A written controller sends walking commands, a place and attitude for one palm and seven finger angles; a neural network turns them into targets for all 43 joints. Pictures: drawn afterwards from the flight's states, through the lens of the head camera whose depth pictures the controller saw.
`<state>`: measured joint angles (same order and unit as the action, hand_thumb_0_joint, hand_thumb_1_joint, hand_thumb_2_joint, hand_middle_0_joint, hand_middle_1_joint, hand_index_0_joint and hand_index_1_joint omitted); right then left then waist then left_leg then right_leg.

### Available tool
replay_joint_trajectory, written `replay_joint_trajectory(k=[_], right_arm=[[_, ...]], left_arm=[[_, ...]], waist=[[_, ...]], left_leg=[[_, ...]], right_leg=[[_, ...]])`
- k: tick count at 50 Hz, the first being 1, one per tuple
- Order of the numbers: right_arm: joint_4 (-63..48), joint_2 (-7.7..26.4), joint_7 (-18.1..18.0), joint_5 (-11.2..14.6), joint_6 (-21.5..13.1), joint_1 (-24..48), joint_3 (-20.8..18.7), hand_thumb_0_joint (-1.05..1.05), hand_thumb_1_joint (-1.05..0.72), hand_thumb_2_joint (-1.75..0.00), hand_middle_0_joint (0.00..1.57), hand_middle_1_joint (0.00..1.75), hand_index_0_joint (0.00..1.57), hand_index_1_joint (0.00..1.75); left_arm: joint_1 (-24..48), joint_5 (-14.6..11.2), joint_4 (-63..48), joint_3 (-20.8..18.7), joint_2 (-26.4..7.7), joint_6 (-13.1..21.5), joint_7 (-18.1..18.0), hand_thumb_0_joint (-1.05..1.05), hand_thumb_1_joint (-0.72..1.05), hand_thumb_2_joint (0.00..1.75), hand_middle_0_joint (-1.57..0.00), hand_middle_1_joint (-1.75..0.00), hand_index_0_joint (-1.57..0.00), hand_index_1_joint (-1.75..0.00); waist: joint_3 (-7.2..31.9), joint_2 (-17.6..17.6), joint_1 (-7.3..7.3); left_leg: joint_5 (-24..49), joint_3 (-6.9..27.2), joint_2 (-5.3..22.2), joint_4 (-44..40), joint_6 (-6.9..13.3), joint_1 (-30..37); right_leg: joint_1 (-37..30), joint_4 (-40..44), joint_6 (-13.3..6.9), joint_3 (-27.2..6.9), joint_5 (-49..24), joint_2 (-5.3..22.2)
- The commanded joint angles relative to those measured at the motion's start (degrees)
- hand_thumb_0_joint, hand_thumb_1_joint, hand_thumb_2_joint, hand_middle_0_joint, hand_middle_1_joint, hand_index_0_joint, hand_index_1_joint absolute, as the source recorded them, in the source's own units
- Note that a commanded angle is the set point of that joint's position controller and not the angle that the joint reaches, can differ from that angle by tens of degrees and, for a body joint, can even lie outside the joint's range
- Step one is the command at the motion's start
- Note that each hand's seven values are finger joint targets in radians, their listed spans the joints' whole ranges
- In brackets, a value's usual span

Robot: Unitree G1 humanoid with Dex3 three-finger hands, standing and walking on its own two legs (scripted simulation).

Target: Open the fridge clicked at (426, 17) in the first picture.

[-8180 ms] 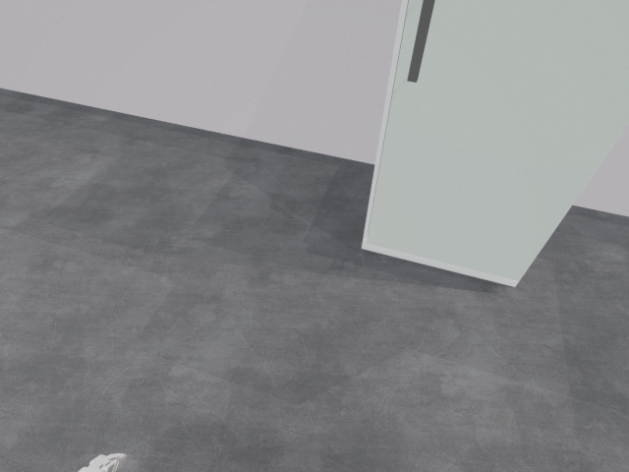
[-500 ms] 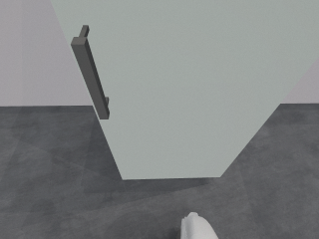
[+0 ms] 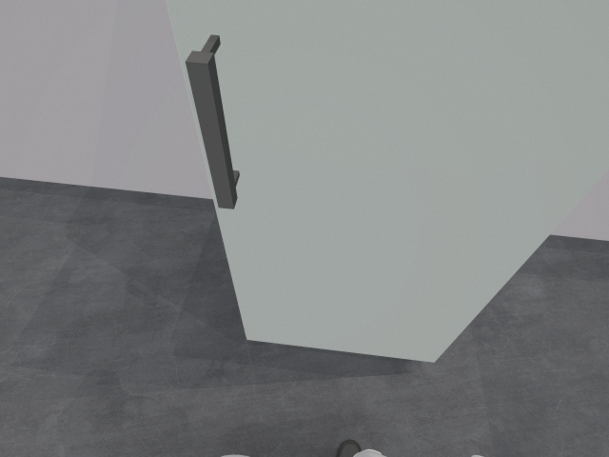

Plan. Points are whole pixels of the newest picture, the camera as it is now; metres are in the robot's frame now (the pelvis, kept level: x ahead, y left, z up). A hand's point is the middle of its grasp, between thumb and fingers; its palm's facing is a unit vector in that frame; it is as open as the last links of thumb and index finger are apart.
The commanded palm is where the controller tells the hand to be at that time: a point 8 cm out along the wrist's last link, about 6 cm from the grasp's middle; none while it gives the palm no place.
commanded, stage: come to a stop and stand still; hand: left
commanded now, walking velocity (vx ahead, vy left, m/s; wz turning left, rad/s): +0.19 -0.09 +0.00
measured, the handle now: (221, 132) +0.47 +0.17 +0.16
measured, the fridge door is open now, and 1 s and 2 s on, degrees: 0 0 0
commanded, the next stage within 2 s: look again from close up in 1.34 s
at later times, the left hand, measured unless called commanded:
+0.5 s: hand out of the picture +0.02 +0.18 -0.17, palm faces -0.05 -0.97 -0.22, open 7.3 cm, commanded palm none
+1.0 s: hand out of the picture +0.01 +0.15 -0.15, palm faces +0.02 -0.97 -0.26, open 7.3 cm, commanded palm none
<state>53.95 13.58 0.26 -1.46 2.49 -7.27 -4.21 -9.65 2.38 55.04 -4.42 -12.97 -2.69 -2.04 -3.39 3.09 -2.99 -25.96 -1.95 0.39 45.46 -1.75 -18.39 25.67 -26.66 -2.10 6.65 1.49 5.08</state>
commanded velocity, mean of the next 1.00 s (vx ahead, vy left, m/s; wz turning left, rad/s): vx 0.05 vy -0.04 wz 0.00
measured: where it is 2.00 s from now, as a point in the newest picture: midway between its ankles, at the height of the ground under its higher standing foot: outside the picture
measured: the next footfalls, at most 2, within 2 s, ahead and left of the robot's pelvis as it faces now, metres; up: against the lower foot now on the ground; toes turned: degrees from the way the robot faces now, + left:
left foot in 0.04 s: +0.00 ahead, +0.13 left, +0.00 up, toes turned +1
right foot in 0.50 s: +0.01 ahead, -0.14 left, +0.00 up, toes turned -3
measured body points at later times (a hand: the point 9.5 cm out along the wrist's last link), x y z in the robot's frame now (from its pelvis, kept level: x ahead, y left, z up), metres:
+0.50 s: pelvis -0.02 +0.00 +0.00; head +0.02 +0.00 +0.45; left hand +0.03 +0.23 -0.15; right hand -0.13 -0.19 -0.15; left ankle -0.04 +0.13 -0.73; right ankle -0.03 -0.13 -0.73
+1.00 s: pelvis -0.02 -0.03 +0.01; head -0.03 -0.07 +0.45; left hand +0.01 +0.20 -0.13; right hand -0.02 -0.26 -0.17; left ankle -0.04 +0.13 -0.73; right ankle -0.03 -0.13 -0.73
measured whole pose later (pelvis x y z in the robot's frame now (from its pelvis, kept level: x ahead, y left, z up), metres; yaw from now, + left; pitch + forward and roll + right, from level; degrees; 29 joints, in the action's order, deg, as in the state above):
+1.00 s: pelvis -0.02 -0.03 +0.01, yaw -2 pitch -2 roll +1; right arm 61.5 10.9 -1.6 -1.3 -0.4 -16.0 -0.5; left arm -15.1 0.5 62.2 -0.8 -8.2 0.7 -1.7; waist -1.4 -3.1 0.5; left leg -17.0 -1.7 3.3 27.9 -3.5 -8.5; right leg 12.9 -33.0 -1.4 2.1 17.9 1.0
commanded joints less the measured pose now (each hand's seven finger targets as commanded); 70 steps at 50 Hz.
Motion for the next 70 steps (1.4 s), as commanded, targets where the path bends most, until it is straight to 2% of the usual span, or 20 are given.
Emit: replay_joint_trajectory(k=[1,2,3,4,6,8,13,19,21,22,23,24,25,26,27,28,29,32,40,70], right_arm=[[4.77,1.78,-0.49,0.02,-0.62,-23.31,0.69,0.0,-0.9,-0.9,0.2,0.3,0.2,0.3],[3.39,5.25,-1.01,-0.71,-1.06,-21.46,0.26,0.0,-0.9,-0.9,0.2,0.3,0.2,0.3],[-0.08,7.35,-1.74,-0.91,-0.87,-12.85,0.41,0.0,-0.9,-0.9,0.2,0.3,0.2,0.3],[-1.52,6.38,-1.75,-1.08,-1.14,-6.77,1.26,0.0,-0.9,-0.9,0.2,0.3,0.2,0.3],[-1.2,4.18,-2.12,-0.51,-2.57,-4.93,1.64,0.0,-0.9,-0.9,0.2,0.3,0.2,0.3],[0.51,3.5,-2.18,-0.04,-3.57,-8.63,2.14,0.0,-0.9,-0.9,0.2,0.3,0.2,0.3],[5.18,1.52,-2.96,-0.15,-4.66,-19.94,2.18,0.0,-0.9,-0.9,0.2,0.3,0.2,0.3],[8.61,0.95,-3.27,-0.83,-4.34,-22.58,1.99,0.0,-0.9,-0.9,0.2,0.3,0.2,0.3],[9.22,0.71,-3.14,-0.78,-3.91,-21.71,1.95,0.0,-0.9,-0.9,0.2,0.3,0.2,0.3],[6.96,5.7,-2.03,0.47,-5.08,-10.01,1.31,0.0,-0.9,-0.9,0.2,0.3,0.2,0.3],[3.11,-1.48,-1.16,0.16,-4.73,-10.21,2.46,0.0,-0.9,-0.9,0.2,0.3,0.2,0.3],[3.43,-3.97,-1.0,-0.18,-4.87,-14.02,3.0,0.0,-0.9,-0.9,0.2,0.3,0.2,0.3],[4.29,-6.21,-1.01,0.18,-4.63,-16.21,3.75,0.0,-0.9,-0.9,0.2,0.3,0.2,0.3],[4.33,-7.34,-0.82,0.14,-4.49,-18.14,3.84,0.0,-0.9,-0.9,0.2,0.3,0.2,0.3],[5.36,-7.68,-0.45,0.4,-4.76,-19.56,3.79,0.0,-0.9,-0.9,0.2,0.3,0.2,0.3],[6.87,-5.1,-0.82,0.38,-4.55,-20.24,3.79,0.0,-0.9,-0.9,0.2,0.3,0.2,0.3],[7.2,-2.39,-1.22,0.49,-4.45,-20.5,3.43,0.0,-0.9,-0.9,0.2,0.3,0.2,0.3],[7.73,-1.94,-2.02,0.21,-4.35,-18.43,3.79,0.0,-0.9,-0.9,0.2,0.3,0.2,0.3],[6.73,-1.11,-2.01,0.35,-3.26,-15.38,3.45,0.0,-0.9,-0.9,0.2,0.3,0.2,0.3],[9.74,-1.88,-1.91,0.52,-3.55,-15.6,3.72,0.0,-0.9,-0.9,0.2,0.3,0.2,0.3]], left_arm=[[0.62,-0.6,-2.93,-0.96,-6.99,0.21,0.21,0.0,0.9,0.9,-0.2,-0.3,-0.2,-0.3],[0.42,-1.49,-3.32,0.02,-2.53,0.04,0.48,0.0,0.9,0.9,-0.2,-0.3,-0.2,-0.3],[1.43,-1.66,-3.68,0.29,-0.9,-0.13,0.6,0.0,0.9,0.9,-0.2,-0.3,-0.2,-0.3],[0.8,-1.39,-2.81,-0.21,-2.38,-0.03,1.28,0.0,0.9,0.9,-0.2,-0.3,-0.2,-0.3],[-3.65,-0.6,-0.58,-0.68,-2.74,0.49,2.25,0.0,0.9,0.9,-0.2,-0.3,-0.2,-0.3],[-5.73,-0.66,1.61,-0.4,-2.09,1.31,2.57,0.0,0.9,0.9,-0.2,-0.3,-0.2,-0.3],[-2.72,-0.69,0.93,0.2,-1.49,2.19,2.51,0.0,0.9,0.9,-0.2,-0.3,-0.2,-0.3],[0.36,-1.42,0.88,1.65,1.94,2.37,2.21,0.0,0.9,0.9,-0.2,-0.3,-0.2,-0.3],[-1.7,-1.62,2.07,1.79,2.68,2.94,1.91,0.0,0.9,0.9,-0.2,-0.3,-0.2,-0.3],[-12.05,-1.38,8.69,3.14,0.86,3.97,-0.24,0.0,0.9,0.9,-0.2,-0.3,-0.2,-0.3],[-15.34,-1.39,7.07,2.44,-3.07,4.7,-0.07,0.0,0.9,0.9,-0.2,-0.3,-0.2,-0.3],[-14.27,-1.3,6.65,1.78,-3.82,5.4,-0.32,0.0,0.9,0.9,-0.2,-0.3,-0.2,-0.3],[-12.29,-1.34,6.64,2.35,-4.19,6.08,-0.56,0.0,0.9,0.9,-0.2,-0.3,-0.2,-0.3],[-8.93,-1.18,6.08,2.56,-4.8,6.17,-0.43,0.0,0.9,0.9,-0.2,-0.3,-0.2,-0.3],[-7.58,-1.05,6.09,2.47,-4.84,5.93,-0.43,0.0,0.9,0.9,-0.2,-0.3,-0.2,-0.3],[-8.2,-1.77,7.07,2.35,-3.48,6.04,-0.64,0.0,0.9,0.9,-0.2,-0.3,-0.2,-0.3],[-6.65,-2.09,7.17,3.01,-1.05,5.54,-0.76,0.0,0.9,0.9,-0.2,-0.3,-0.2,-0.3],[-5.41,-1.89,6.72,3.0,-0.71,4.8,-0.59,0.0,0.9,0.9,-0.2,-0.3,-0.2,-0.3],[-5.28,-1.73,5.51,2.66,-2.37,4.54,-0.26,0.0,0.9,0.9,-0.2,-0.3,-0.2,-0.3],[-9.84,-1.71,6.64,2.3,-1.41,4.28,0.01,0.0,0.9,0.9,-0.2,-0.3,-0.2,-0.3]], waist=[[7.47,-1.55,7.02],[2.65,-18.55,7.32],[-5.78,-23.33,5.42],[-6.98,-16.68,2.83],[-4.31,-11.81,0.5],[-4.06,-8.53,1.43],[-2.09,-8.14,5.34],[-0.38,-11.8,6.47],[0.59,-12.98,5.63],[4.35,-12.41,-1.38],[4.82,-0.42,-1.33],[6.79,1.89,1.54],[8.45,0.4,2.96],[9.21,-4.78,4.69],[9.7,-3.74,5.27],[11.32,6.22,5.04],[9.11,7.1,5.44],[-0.31,-9.59,4.38],[-2.49,0.44,4.76],[-2.47,-2.82,3.17]], left_leg=[[3.22,-3.31,0.06,-28.39,2.37,22.04],[-9.19,13.33,11.31,-38.32,5.89,14.83],[-13.77,21.59,19.59,-42.42,8.68,-0.27],[-13.0,20.0,19.36,-43.65,10.23,-6.3],[-3.95,13.52,14.12,-39.59,8.18,-2.18],[2.03,10.16,12.49,-37.95,8.63,5.77],[11.28,13.71,16.28,-35.25,11.23,17.51],[24.94,11.05,16.14,-31.6,11.6,14.0],[28.0,9.97,14.36,-28.62,10.36,11.27],[26.59,1.72,13.77,-15.83,6.73,1.41],[4.91,-1.16,4.9,-11.28,3.28,-5.39],[2.3,-1.79,1.68,-5.62,2.4,-3.7],[-1.34,-1.31,1.45,-2.99,2.25,-2.53],[0.05,-1.62,1.21,-7.35,1.83,1.02],[5.47,-2.36,-0.29,-13.53,1.26,2.45],[13.69,0.59,2.07,-14.13,1.62,5.05],[19.86,2.42,4.28,-13.87,2.16,6.1],[30.69,1.75,5.94,-16.17,2.18,4.55],[15.38,0.8,4.08,-19.26,1.6,6.52],[12.9,1.47,4.36,-23.64,1.67,4.75]], right_leg=[[2.89,7.46,3.48,-7.73,33.01,3.47],[8.1,-8.81,5.77,-1.82,30.19,-3.11],[9.83,-19.75,5.0,-4.89,25.34,-4.25],[6.99,-24.91,3.65,-9.66,19.83,-2.88],[6.14,-32.89,3.41,-8.99,14.34,-4.8],[11.4,-39.77,3.51,-8.24,11.99,-5.02],[17.36,-39.42,3.98,-8.07,14.38,-2.16],[2.24,-16.99,3.72,-4.12,23.04,-1.46],[-4.84,-8.39,3.24,-2.38,22.99,-3.49],[-15.27,-7.73,-0.16,-8.28,7.16,1.22],[-17.05,2.63,-0.43,-13.91,14.26,2.69],[-17.08,4.13,-4.19,-19.92,-0.72,9.17],[-17.96,4.3,-6.72,-18.67,-6.77,10.42],[-17.8,1.03,-6.16,-13.93,-15.26,9.1],[-18.79,-2.65,-4.14,-11.1,-14.51,6.21],[-18.1,-5.1,-2.62,-10.82,-12.15,3.39],[-15.61,-5.49,-1.25,-8.38,-7.44,1.68],[-11.66,-5.74,-0.21,-7.87,-1.75,0.0],[-10.06,0.68,-0.56,-10.58,2.51,1.27],[-11.92,5.0,-0.5,-9.94,13.48,0.82]])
